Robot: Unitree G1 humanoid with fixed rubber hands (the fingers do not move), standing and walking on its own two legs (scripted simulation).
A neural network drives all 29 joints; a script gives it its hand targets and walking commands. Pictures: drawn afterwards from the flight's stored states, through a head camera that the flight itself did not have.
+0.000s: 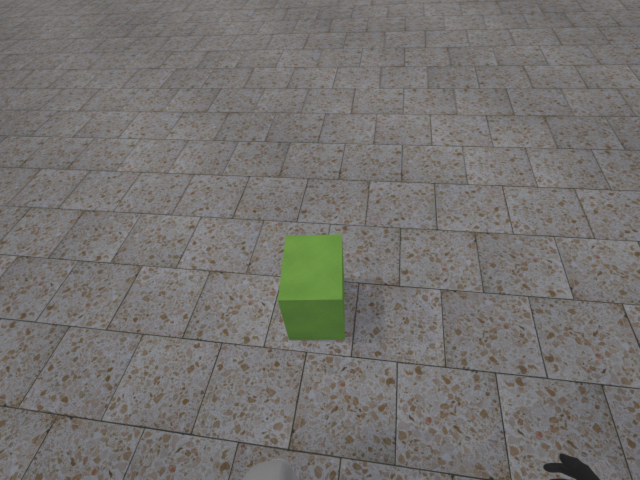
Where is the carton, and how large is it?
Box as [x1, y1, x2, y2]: [278, 234, 344, 339]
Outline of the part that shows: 341,234 297,235 285,237 278,302 289,339 344,339 343,266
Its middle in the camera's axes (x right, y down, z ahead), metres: -0.01 +0.16 +1.33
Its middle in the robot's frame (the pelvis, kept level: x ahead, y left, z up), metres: +0.82 +0.08 -0.62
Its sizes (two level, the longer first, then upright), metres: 0.260 0.192 0.249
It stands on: the floor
